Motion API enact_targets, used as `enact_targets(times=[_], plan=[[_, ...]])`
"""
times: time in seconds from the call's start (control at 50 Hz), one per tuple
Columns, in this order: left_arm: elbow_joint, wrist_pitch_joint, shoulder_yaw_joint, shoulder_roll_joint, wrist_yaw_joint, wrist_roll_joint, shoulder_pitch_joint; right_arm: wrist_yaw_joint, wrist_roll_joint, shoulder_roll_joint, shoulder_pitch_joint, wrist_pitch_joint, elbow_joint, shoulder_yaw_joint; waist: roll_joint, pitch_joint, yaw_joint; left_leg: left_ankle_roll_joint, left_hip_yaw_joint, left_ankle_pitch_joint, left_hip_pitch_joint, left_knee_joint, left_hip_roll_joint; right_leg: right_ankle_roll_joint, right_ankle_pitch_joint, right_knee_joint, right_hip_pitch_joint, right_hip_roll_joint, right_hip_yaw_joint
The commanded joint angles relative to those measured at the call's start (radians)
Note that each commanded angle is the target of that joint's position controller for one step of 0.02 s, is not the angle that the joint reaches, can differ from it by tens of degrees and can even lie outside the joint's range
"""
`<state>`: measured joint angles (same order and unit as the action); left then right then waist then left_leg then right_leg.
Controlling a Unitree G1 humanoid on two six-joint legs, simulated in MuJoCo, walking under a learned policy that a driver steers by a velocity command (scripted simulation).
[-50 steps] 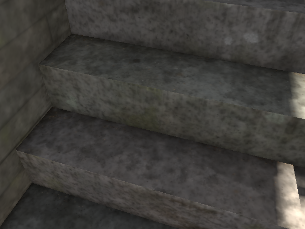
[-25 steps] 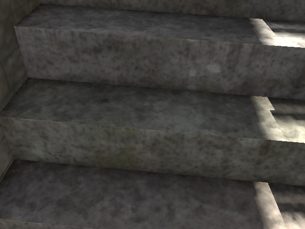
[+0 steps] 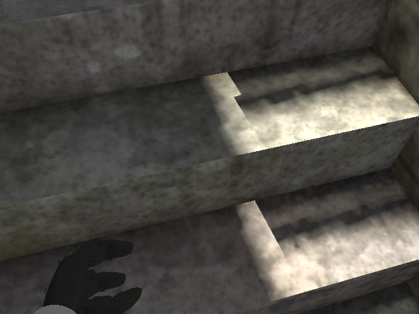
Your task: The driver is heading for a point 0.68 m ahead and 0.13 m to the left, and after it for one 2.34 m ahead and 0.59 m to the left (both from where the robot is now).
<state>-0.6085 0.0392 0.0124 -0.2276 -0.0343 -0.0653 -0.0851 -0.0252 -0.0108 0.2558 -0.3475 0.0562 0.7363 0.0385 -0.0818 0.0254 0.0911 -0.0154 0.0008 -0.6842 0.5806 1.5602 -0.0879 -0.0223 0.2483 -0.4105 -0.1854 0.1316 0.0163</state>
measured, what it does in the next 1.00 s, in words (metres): climbs: left foot 0.21 m higher, then right foot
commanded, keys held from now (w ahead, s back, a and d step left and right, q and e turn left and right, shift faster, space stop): no key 0.04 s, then w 0.52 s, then w+q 0.44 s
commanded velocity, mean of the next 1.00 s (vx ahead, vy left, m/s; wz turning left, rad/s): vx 0.37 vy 0.00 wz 0.03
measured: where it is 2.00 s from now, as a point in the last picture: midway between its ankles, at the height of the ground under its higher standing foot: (267, 129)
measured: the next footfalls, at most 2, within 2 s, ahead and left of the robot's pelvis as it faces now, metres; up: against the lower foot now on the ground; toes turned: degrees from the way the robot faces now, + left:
left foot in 0.18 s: +0.08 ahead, +0.10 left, +0.21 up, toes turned +10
right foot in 0.70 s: +0.20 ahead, -0.19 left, +0.21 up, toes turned -3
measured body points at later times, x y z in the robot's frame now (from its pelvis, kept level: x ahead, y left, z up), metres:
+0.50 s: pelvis +0.16 -0.03 +0.18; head +0.13 -0.02 +0.63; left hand +0.32 +0.22 +0.10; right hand +0.29 -0.26 +0.07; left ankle +0.05 +0.10 -0.54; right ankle +0.18 -0.15 -0.26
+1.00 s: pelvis +0.29 -0.12 +0.21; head +0.37 -0.15 +0.65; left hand +0.06 +0.01 +0.12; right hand +0.65 -0.07 +0.25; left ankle +0.32 -0.01 -0.28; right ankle +0.16 -0.21 -0.54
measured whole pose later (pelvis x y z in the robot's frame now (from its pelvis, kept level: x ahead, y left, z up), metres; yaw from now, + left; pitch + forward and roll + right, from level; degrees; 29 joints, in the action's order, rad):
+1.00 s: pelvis +0.29 -0.12 +0.21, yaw +10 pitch +8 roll +5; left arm -1.07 0.04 0.00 -0.09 0.10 -0.02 0.69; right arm 0.11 -0.03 -0.03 0.33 0.06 0.40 -0.15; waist 0.02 0.00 -0.19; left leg -0.01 0.16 -0.58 1.15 1.85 0.01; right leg -0.06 0.21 -0.24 -0.04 0.05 0.10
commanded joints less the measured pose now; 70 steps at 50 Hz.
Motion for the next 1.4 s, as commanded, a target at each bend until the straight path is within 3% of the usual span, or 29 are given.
enact_targets(times=[0.02,0.06,0.08,0.1,0.16,0.2,0.22,0.28,0.34,0.4,0.48,0.56,0.64,0.66,0.7,0.72,0.76,0.82,0.86,0.96,1.0,1.06,1.08,1.12,1.16,1.2,1.3,1.36,1.4], plan=[[-0.284,-0.053,-0.078,-0.210,0.031,-0.038,0.554,0.045,-0.007,-0.053,0.159,0.090,-0.113,-0.053,-0.114,0.353,-0.209,0.006,-0.056,-0.261,0.973,1.005,0.220,-0.220,-2.165,-0.274,0.953,0.288,-0.137],[-0.259,-0.090,-0.091,-0.179,0.042,0.077,0.380,0.054,-0.044,-0.132,0.291,0.051,-0.249,-0.125,-0.114,0.218,-0.149,0.060,-0.053,-0.261,1.096,0.788,0.061,-0.179,-1.137,-0.075,0.784,0.268,-0.131],[-0.218,-0.098,-0.073,-0.159,0.049,0.104,0.189,0.067,-0.018,-0.149,0.331,0.035,-0.298,-0.151,-0.167,0.112,-0.035,0.078,-0.033,-0.212,0.972,0.554,-0.004,-0.142,-1.092,-0.046,0.498,0.209,-0.037],[-0.289,-0.091,-0.048,-0.046,0.061,0.093,0.400,0.076,0.091,-0.169,0.563,0.053,-0.356,-0.175,-0.019,0.192,-0.203,0.103,0.139,-0.196,0.874,0.384,-0.012,-0.114,-1.475,-0.132,0.642,0.100,-0.116],[-0.153,-0.032,-0.095,-0.307,0.094,0.101,0.131,0.056,0.043,-0.037,0.260,0.022,-0.326,-0.147,-0.144,0.384,0.023,-0.026,0.043,-0.328,0.035,-0.474,0.071,-0.213,-1.906,-0.073,0.246,0.191,-0.257],[-0.180,0.007,-0.097,-0.273,0.054,0.080,0.192,0.037,0.074,0.068,-0.108,-0.001,-0.145,-0.054,0.158,0.562,0.180,-0.144,-0.246,0.352,-0.674,-0.638,-0.029,-0.143,-1.611,-0.431,-0.078,0.088,-0.154],[-0.189,0.035,-0.074,-0.200,0.005,0.081,0.184,0.012,0.069,0.133,-0.198,-0.030,-0.090,-0.012,0.486,0.548,0.193,-0.224,-0.420,0.852,-0.957,-0.781,-0.149,-0.048,-0.265,-0.767,-0.411,-0.136,-0.171],[-0.081,0.044,-0.077,-0.097,-0.046,0.131,0.102,-0.035,0.070,0.049,0.040,-0.019,-0.093,0.001,0.189,0.250,0.001,-0.178,-0.391,0.832,-0.800,-0.817,-0.261,-0.001,0.168,-1.497,-0.980,-0.222,-0.208],[-0.013,-0.002,-0.008,-0.004,-0.051,0.079,0.154,-0.034,0.077,-0.159,0.189,-0.003,-0.055,-0.050,0.073,-0.112,-0.103,-0.111,-0.188,0.414,-0.239,-1.014,-0.237,-0.037,0.165,-1.711,-0.964,-0.170,-0.212],[-0.012,-0.027,-0.012,-0.062,0.014,0.064,0.413,-0.020,0.069,-0.048,0.369,0.015,-0.114,-0.030,0.083,-0.127,-0.330,-0.064,0.150,0.405,0.158,-1.200,-0.107,-0.003,-0.125,-1.323,-0.577,-0.210,-0.101],[-0.060,-0.064,-0.062,-0.098,0.112,0.081,0.540,0.005,0.075,0.043,0.345,0.013,-0.078,-0.015,0.269,-0.062,-0.318,-0.153,0.076,0.827,-0.213,-1.280,-0.228,0.046,0.116,-1.879,-0.737,-0.285,-0.055],[0.094,-0.020,-0.032,-0.087,0.040,0.078,0.304,-0.028,0.070,0.156,0.184,0.003,-0.092,0.026,0.225,-0.043,-0.212,-0.085,0.088,1.166,-0.851,-1.205,-0.244,0.018,0.447,-1.546,-1.113,-0.168,-0.096],[0.019,-0.004,-0.074,-0.286,0.017,0.039,0.585,0.011,0.051,0.219,0.337,-0.044,-0.194,0.031,-0.005,0.160,-0.289,-0.055,0.215,1.844,-0.702,-0.727,-0.028,-0.046,0.065,-0.560,-0.289,-0.245,0.164],[-0.056,0.036,-0.089,-0.308,0.019,-0.001,0.761,0.016,0.013,0.199,0.446,-0.033,-0.214,0.019,-0.084,0.204,-0.389,0.018,0.172,1.535,-0.573,-0.291,0.069,-0.147,-0.550,-0.061,-0.016,-0.116,0.023],[-0.223,0.028,-0.016,0.034,-0.004,-0.014,0.615,0.016,-0.082,-0.023,0.489,0.031,-0.276,-0.048,-0.037,-0.167,-0.194,-0.103,0.007,0.128,-0.087,0.206,0.085,-0.207,-0.558,0.493,0.027,0.058,-0.127],[-0.237,0.058,-0.033,-0.071,-0.027,-0.061,0.672,0.054,-0.021,-0.161,0.428,0.084,-0.304,-0.078,-0.171,-0.123,-0.111,-0.117,-0.148,0.011,0.357,0.579,0.281,-0.094,-1.774,-0.224,0.333,0.095,-0.073],[-0.303,0.031,-0.048,-0.081,-0.034,-0.039,0.814,0.087,-0.037,-0.168,0.448,0.117,-0.283,-0.083,0.032,0.138,-0.161,-0.078,-0.146,0.249,0.676,0.816,0.227,-0.093,-1.315,-0.242,0.468,0.158,-0.208],[-0.310,0.021,-0.046,-0.104,0.045,-0.008,0.673,0.106,-0.081,-0.202,0.550,0.052,-0.371,-0.118,-0.025,-0.007,-0.122,0.005,-0.158,0.172,0.983,1.060,0.120,-0.171,-0.612,0.059,0.346,0.308,-0.326],[-0.429,0.016,-0.055,-0.043,0.074,-0.017,1.023,0.085,-0.028,-0.216,0.875,0.088,-0.445,-0.124,0.080,-0.012,-0.355,0.009,0.001,0.116,1.330,0.967,0.151,-0.083,-1.281,-0.133,0.804,0.170,-0.302],[-0.440,0.004,-0.041,-0.012,0.157,0.057,0.878,0.156,-0.012,-0.327,0.912,0.034,-0.543,-0.194,0.008,0.174,-0.191,0.017,0.109,0.114,0.731,0.261,0.020,-0.096,-1.075,0.174,0.422,0.160,-0.129],[-0.448,0.020,-0.040,-0.090,0.146,0.080,0.831,0.125,-0.018,-0.279,0.940,0.003,-0.562,-0.200,-0.054,0.236,-0.159,-0.027,0.267,-0.043,0.011,-0.170,0.150,-0.095,-1.821,0.282,-0.022,0.117,-0.039],[-0.393,0.093,-0.081,-0.275,0.076,0.041,0.619,0.044,0.003,-0.050,0.335,-0.077,-0.353,-0.070,-0.268,0.401,0.133,-0.177,0.019,0.021,-0.402,-0.328,0.153,-0.173,-2.708,-0.257,0.030,0.191,-0.010],[-0.334,0.124,-0.094,-0.299,0.054,0.048,0.549,0.022,0.017,0.026,0.093,-0.089,-0.249,-0.022,-0.139,0.526,0.215,-0.286,-0.282,-0.006,-0.641,-0.458,0.072,-0.143,-2.484,-0.516,-0.198,0.109,-0.044],[-0.290,0.140,-0.107,-0.168,0.003,0.050,0.369,-0.042,0.028,0.077,0.053,-0.110,-0.070,0.009,0.266,0.350,0.146,-0.502,-1.162,0.009,-0.580,-1.292,-0.258,-0.015,-0.107,-1.842,-0.786,-0.232,-0.212],[-0.059,0.098,-0.026,0.081,0.006,0.048,0.246,-0.014,-0.008,-0.078,0.223,-0.069,0.028,-0.033,0.150,-0.107,-0.066,-0.284,-0.788,-0.089,-0.198,-1.239,-0.201,-0.068,0.162,-2.191,-1.098,-0.181,-0.230],[0.003,0.061,0.037,0.159,0.022,0.064,0.356,0.025,0.026,-0.241,0.357,-0.049,0.090,-0.083,0.152,-0.216,-0.254,-0.100,-0.340,0.172,0.052,-1.165,-0.109,-0.102,0.166,-2.124,-1.133,-0.118,-0.236],[0.074,0.045,0.085,0.137,0.092,0.080,0.247,0.063,0.013,-0.051,0.312,-0.004,0.128,-0.042,0.177,-0.269,-0.300,-0.133,-0.005,0.313,0.393,-1.333,-0.016,-0.024,-0.126,-1.783,-0.919,-0.097,-0.030],[0.165,0.033,0.105,0.125,0.119,0.014,0.020,0.049,-0.027,0.103,0.095,0.010,0.141,0.026,0.200,-0.075,-0.178,-0.161,-0.123,0.313,0.220,-1.568,-0.054,-0.038,0.027,-1.250,-0.665,-0.038,0.128],[0.113,0.024,0.038,0.058,0.132,0.020,0.175,0.057,-0.017,0.217,0.025,-0.008,0.150,0.073,0.289,0.213,-0.224,-0.129,-0.102,1.157,-0.105,-1.390,-0.105,-0.040,0.408,-1.115,-0.302,-0.125,0.172]])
